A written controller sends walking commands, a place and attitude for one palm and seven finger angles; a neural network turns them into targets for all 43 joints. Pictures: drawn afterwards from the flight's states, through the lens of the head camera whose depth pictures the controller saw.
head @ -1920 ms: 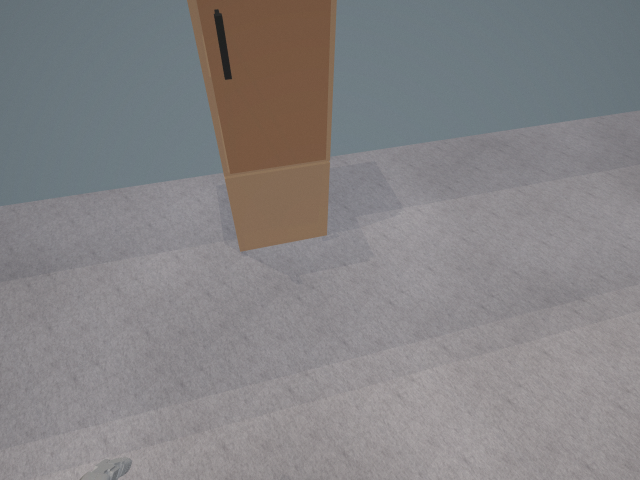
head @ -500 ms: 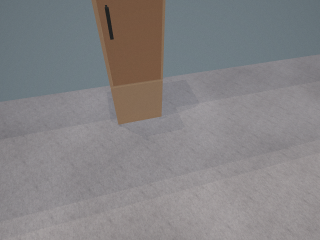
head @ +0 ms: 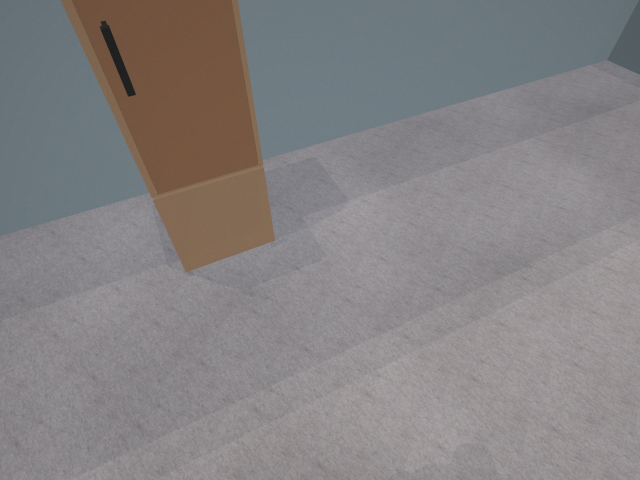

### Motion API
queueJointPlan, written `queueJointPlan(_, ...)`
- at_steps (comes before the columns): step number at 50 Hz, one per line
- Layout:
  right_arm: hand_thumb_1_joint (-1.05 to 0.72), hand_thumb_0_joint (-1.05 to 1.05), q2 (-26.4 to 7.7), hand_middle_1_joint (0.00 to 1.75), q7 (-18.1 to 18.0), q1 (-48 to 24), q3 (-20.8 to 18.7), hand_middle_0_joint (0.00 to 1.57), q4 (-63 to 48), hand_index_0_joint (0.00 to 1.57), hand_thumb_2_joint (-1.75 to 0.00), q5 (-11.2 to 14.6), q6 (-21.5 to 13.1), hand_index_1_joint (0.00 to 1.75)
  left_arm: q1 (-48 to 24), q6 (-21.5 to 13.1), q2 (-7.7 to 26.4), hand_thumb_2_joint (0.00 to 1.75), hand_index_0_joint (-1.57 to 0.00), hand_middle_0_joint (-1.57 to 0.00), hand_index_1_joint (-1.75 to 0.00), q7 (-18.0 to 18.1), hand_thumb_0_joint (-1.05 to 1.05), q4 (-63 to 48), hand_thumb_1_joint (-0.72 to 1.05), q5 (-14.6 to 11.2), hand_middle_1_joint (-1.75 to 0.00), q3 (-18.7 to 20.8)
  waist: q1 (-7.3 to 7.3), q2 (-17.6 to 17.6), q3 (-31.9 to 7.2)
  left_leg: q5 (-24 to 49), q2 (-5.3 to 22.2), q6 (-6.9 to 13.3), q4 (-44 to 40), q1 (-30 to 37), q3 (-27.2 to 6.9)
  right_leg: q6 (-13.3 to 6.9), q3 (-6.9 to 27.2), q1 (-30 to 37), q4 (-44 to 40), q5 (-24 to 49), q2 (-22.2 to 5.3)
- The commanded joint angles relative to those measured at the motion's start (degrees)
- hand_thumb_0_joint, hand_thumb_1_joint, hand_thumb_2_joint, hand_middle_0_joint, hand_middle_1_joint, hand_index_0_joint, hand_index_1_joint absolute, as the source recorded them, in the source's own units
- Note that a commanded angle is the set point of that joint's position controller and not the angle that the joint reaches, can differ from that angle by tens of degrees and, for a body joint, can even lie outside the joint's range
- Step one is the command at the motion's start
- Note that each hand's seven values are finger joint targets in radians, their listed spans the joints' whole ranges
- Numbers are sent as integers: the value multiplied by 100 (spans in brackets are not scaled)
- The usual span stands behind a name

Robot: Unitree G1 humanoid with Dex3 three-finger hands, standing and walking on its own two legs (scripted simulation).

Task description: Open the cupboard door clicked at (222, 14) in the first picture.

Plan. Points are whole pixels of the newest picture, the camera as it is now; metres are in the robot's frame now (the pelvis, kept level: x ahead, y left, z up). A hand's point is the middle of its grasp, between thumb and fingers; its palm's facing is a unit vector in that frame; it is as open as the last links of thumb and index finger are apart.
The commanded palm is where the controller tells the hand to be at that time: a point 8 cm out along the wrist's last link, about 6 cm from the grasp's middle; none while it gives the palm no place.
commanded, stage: walk to a spot facing it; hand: left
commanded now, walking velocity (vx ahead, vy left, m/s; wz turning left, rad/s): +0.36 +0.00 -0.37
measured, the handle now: (118, 59) +0.94 +0.52 +0.09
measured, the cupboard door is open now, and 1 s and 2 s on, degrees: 0 0 0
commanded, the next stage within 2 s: turn to face it in 0.46 s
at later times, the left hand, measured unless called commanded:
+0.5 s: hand out of the picture +0.12 +0.18 -0.17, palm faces +0.00 -0.99 -0.15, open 7.4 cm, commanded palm none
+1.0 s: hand (237, 306) +0.43 +0.18 -0.14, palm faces -0.05 -0.98 -0.19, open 7.4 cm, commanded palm none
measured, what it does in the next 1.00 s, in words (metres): walks ahead: right foot, then left foot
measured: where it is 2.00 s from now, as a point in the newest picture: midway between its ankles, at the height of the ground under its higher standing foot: (320, 468)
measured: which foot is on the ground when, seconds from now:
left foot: down 0.00-0.02, up 0.04-0.50, down 0.52-1.00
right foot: up 0.00-0.00, down 0.02-0.52, up 0.54-1.00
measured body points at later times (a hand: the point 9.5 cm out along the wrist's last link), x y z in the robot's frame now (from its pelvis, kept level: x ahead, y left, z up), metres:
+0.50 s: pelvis +0.19 +0.02 +0.00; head +0.21 +0.03 +0.45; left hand +0.12 +0.23 -0.16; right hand +0.30 -0.21 -0.13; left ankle +0.32 +0.11 -0.72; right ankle +0.03 -0.09 -0.72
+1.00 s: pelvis +0.29 +0.02 +0.01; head +0.31 +0.02 +0.46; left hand +0.43 +0.24 -0.13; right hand +0.23 -0.19 -0.15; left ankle +0.32 +0.11 -0.73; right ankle +0.30 -0.09 -0.71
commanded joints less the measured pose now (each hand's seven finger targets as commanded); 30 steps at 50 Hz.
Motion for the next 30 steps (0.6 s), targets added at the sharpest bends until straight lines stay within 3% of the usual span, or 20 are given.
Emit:
queueJointPlan(1,-90,0,-428,30,-25,-674,-106,20,-677,20,-90,124,-123,30,1809,-424,1454,90,-20,-20,-30,149,0,98,90,91,-30,464,995,-2468,-471,-520,-187,173,3142,-3115,314,-687,2851,2835,-2415,883,-1728)
queueJointPlan(2,-90,0,-513,30,-16,-1038,-96,20,-895,20,-90,78,-169,30,2031,-423,1516,90,-20,-20,-30,242,0,141,90,-33,-30,425,984,-1980,-409,-954,-252,227,3863,-3670,-405,-1043,4001,2880,-2853,1460,-2161)
queueJointPlan(3,-90,0,-596,30,-17,-1056,-148,20,-825,20,-90,86,-199,30,1702,-452,1347,90,-20,-20,-30,284,0,88,90,-40,-30,403,808,-1309,-209,-425,17,291,4068,-3783,-707,-1264,3629,2733,-2719,1576,-2093)
queueJointPlan(4,-90,0,-479,30,-3,-1203,-163,20,-754,20,-90,80,-208,30,1406,-465,1095,90,-20,-20,-30,292,0,15,90,-40,-30,351,702,-593,60,-44,165,277,4141,-3744,-681,-1225,3325,2291,-2661,1732,-1960)
queueJointPlan(6,-90,0,-340,30,14,-1042,-155,20,-611,20,-90,25,-131,30,956,-501,783,90,-20,-20,-30,311,0,-99,90,13,-30,226,388,-271,424,400,293,178,3953,-3459,-738,-1134,2694,1505,-2777,2052,-1755)
queueJointPlan(9,-90,0,-122,30,59,-638,-176,20,-461,20,-90,18,-7,30,848,-570,635,90,-20,-20,-30,340,0,-33,90,33,-30,178,72,-283,344,836,265,72,3589,-3288,-609,-983,1864,1333,-2855,2585,-1410)
queueJointPlan(12,-90,0,-63,30,114,-774,-189,20,-571,20,-90,31,57,30,861,-615,506,90,-20,-20,-30,349,0,46,90,16,-30,146,17,-528,473,1380,246,14,3144,-3376,-536,-911,1473,1218,-3057,2515,-1165)
queueJointPlan(16,-90,0,37,30,167,-1328,-166,20,-831,20,-90,52,9,30,1083,-642,399,90,-20,-20,-30,404,0,197,90,19,-30,123,170,-631,580,1631,199,55,2252,-3457,-408,-882,1322,1553,-3008,3160,-1082)
queueJointPlan(18,-90,0,98,30,178,-1620,-141,20,-927,20,-90,61,-22,30,1171,-622,364,90,-20,-20,-30,433,0,261,90,25,-30,108,278,-694,639,1607,121,115,1702,-3225,-326,-841,1305,1628,-2929,3549,-1075)
queueJointPlan(20,-90,0,134,30,179,-1716,-132,20,-984,20,-90,80,-66,30,1120,-592,408,90,-20,-20,-30,452,0,275,90,44,-30,139,284,-730,666,1503,49,214,1169,-2790,-300,-782,1262,1621,-2792,3833,-1115)
queueJointPlan(22,-90,0,71,30,133,-1460,-169,20,-930,20,-90,81,-107,30,1013,-580,518,90,-20,-20,-30,454,0,248,90,49,-30,185,140,-690,535,1316,-180,330,770,-2032,-197,-749,1238,1560,-2338,4667,-1113)
queueJointPlan(23,-90,0,-18,30,76,-960,-199,20,-782,20,-90,65,-129,30,923,-573,583,90,-20,-20,-30,448,0,221,90,38,-30,211,-101,-627,252,1389,-366,378,419,-1401,-70,-670,1113,1566,-1783,5186,-972)
queueJointPlan(24,-90,0,-203,30,7,-111,-246,20,-527,20,-90,37,-162,30,831,-560,562,90,-20,-20,-30,447,0,200,90,21,-30,243,-432,-517,-158,1675,-350,439,16,-288,-224,-522,1000,1202,-806,5000,-797)
queueJointPlan(25,-90,0,-657,30,-70,745,-353,20,-337,20,-90,-21,-184,30,918,-553,395,90,-20,-20,-30,411,0,126,90,-39,-30,262,-709,116,-852,2090,373,642,-104,1107,-951,-330,749,410,482,3677,-378)
queueJointPlan(26,-90,0,-1250,30,-104,1185,-476,20,-254,20,-90,-60,-200,30,1298,-521,68,90,-20,-20,-30,332,0,39,90,-120,-30,229,-595,1684,-1525,2726,2190,1277,-675,2238,-3145,-67,140,-954,2542,-376,448)
queueJointPlan(27,-90,0,-1168,30,-122,1036,-400,20,-288,20,-90,42,-148,30,1002,-519,168,90,-20,-20,-30,353,0,-73,90,-56,-30,222,-540,1308,-1436,2351,2515,1552,-1265,1654,-3524,-135,554,-1177,3498,-815,238)
queueJointPlan(28,-90,0,-847,30,-118,564,-333,20,-382,20,-90,56,-144,30,691,-490,170,90,-20,-20,-30,343,0,-130,90,-29,-30,226,-375,663,-722,1847,2274,1556,-1470,784,-3006,-130,538,-1339,3679,-413,-52)
queueJointPlan(29,-90,0,-533,30,-143,187,-243,20,-460,20,-90,58,-168,30,473,-470,4,90,-20,-20,-30,322,0,-117,90,-8,-30,171,-248,695,-249,2148,2043,1507,-1549,68,-2732,-43,477,-1493,3697,-11,-268)
queueJointPlan(30,-90,0,-207,30,-144,-6,-141,20,-423,20,-90,41,-192,30,436,-419,-35,90,-20,-20,-30,297,0,-36,90,44,-30,197,-97,649,117,2342,1734,1378,-1669,-612,-2218,0,494,-1220,3521,282,-401)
